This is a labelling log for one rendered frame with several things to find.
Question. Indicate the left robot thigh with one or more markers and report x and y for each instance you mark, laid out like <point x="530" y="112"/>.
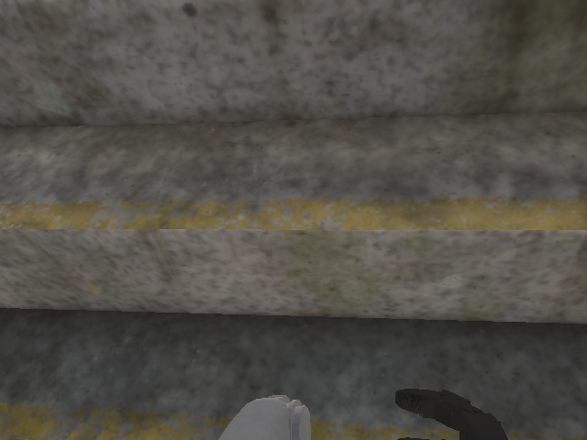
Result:
<point x="270" y="419"/>

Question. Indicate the left robot shin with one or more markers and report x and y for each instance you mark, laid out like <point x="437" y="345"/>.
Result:
<point x="273" y="396"/>

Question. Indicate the robot right hand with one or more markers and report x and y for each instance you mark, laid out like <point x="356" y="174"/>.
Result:
<point x="453" y="411"/>

